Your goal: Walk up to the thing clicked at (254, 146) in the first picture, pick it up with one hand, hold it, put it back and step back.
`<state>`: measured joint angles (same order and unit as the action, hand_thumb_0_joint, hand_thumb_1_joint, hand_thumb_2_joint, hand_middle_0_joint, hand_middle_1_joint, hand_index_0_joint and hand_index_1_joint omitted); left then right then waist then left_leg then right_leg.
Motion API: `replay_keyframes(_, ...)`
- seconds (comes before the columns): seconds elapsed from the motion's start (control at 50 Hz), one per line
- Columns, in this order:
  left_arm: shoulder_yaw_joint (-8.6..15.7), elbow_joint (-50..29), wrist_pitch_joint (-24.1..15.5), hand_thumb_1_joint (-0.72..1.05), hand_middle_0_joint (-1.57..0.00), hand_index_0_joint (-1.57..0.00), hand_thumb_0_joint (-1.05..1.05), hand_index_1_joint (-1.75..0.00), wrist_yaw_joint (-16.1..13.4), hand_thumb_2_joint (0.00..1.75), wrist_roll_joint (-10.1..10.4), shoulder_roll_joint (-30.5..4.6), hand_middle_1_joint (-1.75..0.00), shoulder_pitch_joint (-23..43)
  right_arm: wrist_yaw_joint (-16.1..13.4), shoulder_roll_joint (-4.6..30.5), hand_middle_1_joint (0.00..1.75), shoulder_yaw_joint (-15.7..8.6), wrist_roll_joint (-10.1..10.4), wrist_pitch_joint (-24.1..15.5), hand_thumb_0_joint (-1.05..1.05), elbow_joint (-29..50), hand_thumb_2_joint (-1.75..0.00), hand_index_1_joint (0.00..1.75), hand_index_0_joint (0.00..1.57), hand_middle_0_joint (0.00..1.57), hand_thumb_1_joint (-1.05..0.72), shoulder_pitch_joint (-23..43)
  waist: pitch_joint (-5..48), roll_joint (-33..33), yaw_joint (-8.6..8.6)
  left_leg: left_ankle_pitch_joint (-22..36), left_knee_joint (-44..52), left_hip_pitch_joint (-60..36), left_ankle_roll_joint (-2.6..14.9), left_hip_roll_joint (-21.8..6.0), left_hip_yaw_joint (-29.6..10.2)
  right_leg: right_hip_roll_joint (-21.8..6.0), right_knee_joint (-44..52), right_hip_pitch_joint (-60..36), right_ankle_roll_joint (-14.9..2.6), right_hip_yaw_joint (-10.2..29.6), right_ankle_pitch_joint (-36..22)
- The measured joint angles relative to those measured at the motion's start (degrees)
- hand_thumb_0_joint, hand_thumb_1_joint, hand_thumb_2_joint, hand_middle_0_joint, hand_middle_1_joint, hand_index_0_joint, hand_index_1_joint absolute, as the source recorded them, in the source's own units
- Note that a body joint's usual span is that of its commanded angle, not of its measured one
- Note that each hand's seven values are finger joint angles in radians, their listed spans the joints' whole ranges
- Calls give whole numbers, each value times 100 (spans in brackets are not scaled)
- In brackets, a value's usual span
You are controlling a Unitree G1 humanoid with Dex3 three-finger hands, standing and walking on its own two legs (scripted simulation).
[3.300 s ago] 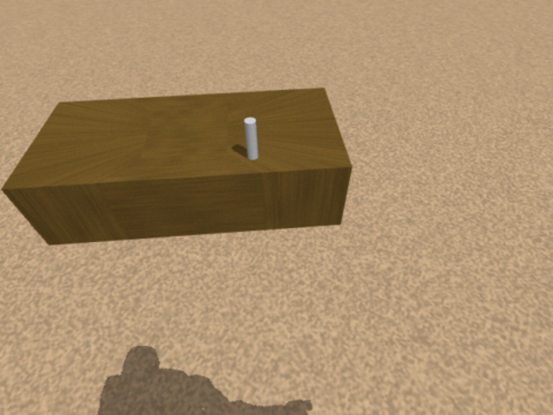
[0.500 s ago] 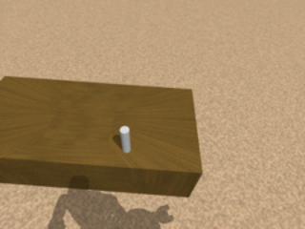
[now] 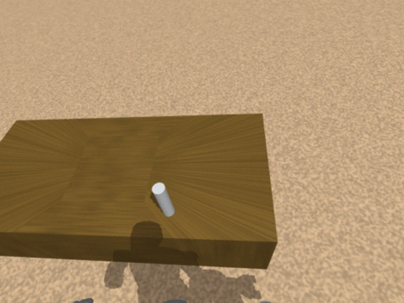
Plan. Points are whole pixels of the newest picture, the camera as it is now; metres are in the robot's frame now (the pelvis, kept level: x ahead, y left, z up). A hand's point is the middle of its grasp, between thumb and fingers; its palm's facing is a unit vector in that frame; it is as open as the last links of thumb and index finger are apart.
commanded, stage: walk up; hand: left
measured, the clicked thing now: (164, 200) +0.50 +0.20 -0.31
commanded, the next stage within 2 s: stand in 1.66 s
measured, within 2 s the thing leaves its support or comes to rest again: neither
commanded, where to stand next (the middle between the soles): +0.08 +0.05 m, yaw +0 degrees
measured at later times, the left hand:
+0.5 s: hand out of the picture +0.07 +0.29 -0.14, palm faces +0.03 -0.94 -0.35, open 7.4 cm
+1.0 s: hand out of the picture +0.14 +0.28 -0.13, palm faces +0.01 -0.94 -0.34, open 7.4 cm
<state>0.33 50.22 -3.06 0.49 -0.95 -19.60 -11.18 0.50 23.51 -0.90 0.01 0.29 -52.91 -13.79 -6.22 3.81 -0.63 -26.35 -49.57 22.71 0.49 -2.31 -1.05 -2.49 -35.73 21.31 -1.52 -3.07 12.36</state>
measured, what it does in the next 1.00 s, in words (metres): steps on the spot: left foot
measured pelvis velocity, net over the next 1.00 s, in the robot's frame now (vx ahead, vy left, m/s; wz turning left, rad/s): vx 0.05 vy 0.03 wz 0.03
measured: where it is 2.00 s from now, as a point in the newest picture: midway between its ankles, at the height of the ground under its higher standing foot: outside the picture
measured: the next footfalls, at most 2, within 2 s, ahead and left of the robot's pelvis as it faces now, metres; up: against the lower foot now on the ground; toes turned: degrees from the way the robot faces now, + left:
left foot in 0.10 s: +0.07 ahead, +0.15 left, +0.00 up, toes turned +2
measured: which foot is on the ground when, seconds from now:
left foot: up 0.00-0.08, down 0.10-1.00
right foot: down 0.00-1.00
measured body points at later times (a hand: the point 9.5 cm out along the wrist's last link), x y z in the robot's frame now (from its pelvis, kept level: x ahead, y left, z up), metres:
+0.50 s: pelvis +0.02 +0.03 +0.01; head +0.03 +0.03 +0.46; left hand +0.07 +0.34 -0.12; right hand +0.13 -0.27 -0.11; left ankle +0.03 +0.15 -0.72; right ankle +0.07 -0.11 -0.72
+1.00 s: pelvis +0.05 +0.03 +0.02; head +0.06 +0.03 +0.47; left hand +0.14 +0.33 -0.11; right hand +0.14 -0.27 -0.11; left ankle +0.03 +0.15 -0.72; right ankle +0.07 -0.11 -0.72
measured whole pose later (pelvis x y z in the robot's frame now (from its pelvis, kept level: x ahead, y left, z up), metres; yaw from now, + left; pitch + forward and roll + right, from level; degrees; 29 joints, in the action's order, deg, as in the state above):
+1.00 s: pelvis +0.05 +0.03 +0.02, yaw +2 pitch -2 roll +0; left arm 0.0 66.0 -1.6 0.1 -0.5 -19.5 -2.9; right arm 1.2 20.6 -1.0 -0.3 0.6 -65.8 -3.8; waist -3.2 0.2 -0.1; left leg -11.8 -18.7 5.3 0.2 0.0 1.3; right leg -3.2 -19.2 9.3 1.9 -2.4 8.2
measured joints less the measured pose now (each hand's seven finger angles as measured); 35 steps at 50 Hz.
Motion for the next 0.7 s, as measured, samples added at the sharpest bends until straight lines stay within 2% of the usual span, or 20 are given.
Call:
replay_keyframes(0.1, 36, 159, 133, 90, -21, -21, 1, -30, -5, 89, 26, -99, -30, 143, 16, -53, 30, -35, -44, 7, 0, -270, -90, 30, 21, 20, -91, 51, 133, -171, 17, 457, 916, -365, -1, 32, 139, -49, -278, 84, 51, -127, 187)
replay_keyframes(0.12, 50, 202, 163, 90, -21, -21, 1, -30, -8, 89, 37, -140, -30, 191, 14, -77, 30, -52, -61, 3, 0, -337, -90, 30, 21, 20, -91, 75, 131, -271, 23, 743, 1038, -421, -37, 90, 156, -105, -383, 116, 78, -116, 242)
replay_keyframes(0.16, 76, 321, 230, 90, -21, -21, 1, -30, -23, 89, 62, -206, -30, 249, 14, -145, 30, -62, -119, -6, 0, -443, -90, 30, 21, 20, -91, 119, 133, -539, 6, 862, 1149, -523, -86, 224, 266, -236, -473, 125, 127, 6, 292)
replay_keyframes(0.22, 63, 538, 284, 90, -21, -21, 1, -30, -7, 89, 104, -181, -30, 261, 51, -120, 30, -37, -121, 2, 0, -537, -90, 30, 21, 20, -90, 136, 259, -505, 38, 836, 1207, -542, -33, 130, 218, -46, -379, 45, 65, 57, 830)
replay_keyframes(0.26, 63, 657, 261, 90, -21, -21, 1, -30, 16, 89, 101, -205, -30, 261, 54, -130, 30, 0, -118, 16, 0, -596, -90, 30, 21, 20, -90, 199, 266, -509, 33, 859, 1274, -589, -45, 85, 192, 26, -120, -87, 55, 55, 597)
replay_keyframes(0.3, 60, 769, 220, 90, -21, -21, 1, -30, 18, 89, 103, -240, -30, 258, 57, -158, 30, 36, -103, 5, 0, -646, -90, 30, 21, 20, -90, 283, 245, -557, 15, 886, 1333, -646, -75, 100, 191, 10, 174, -222, 125, 52, -20)
replay_keyframes(0.32, 55, 843, 212, 90, -21, -21, 1, -30, 12, 89, 102, -244, -30, 264, 61, -169, 30, 49, -92, -2, 0, -673, -90, 30, 21, 20, -90, 333, 233, -559, 4, 889, 1358, -679, -75, 104, 188, 6, 236, -271, 178, 49, -95)
replay_keyframes(0.52, -35, 1384, 165, 90, -21, -20, 1, -30, 26, 89, 99, -175, -30, 267, 87, -294, 30, 120, -38, -27, 0, -856, -90, 30, 21, 20, -90, 742, 320, -343, -113, 1104, 2063, -1104, -44, 152, 171, -18, 921, -714, 281, 21, -212)
replay_keyframes(0.7, -56, 1539, 131, 90, -20, -20, 1, -30, -25, 89, 103, -90, -30, 524, 65, -326, 30, 48, 10, -6, 0, -977, -90, 30, 21, 20, -90, 1085, 295, -243, -107, 1299, 2607, -1459, -27, 228, 195, -81, 1283, -988, 322, 35, -305)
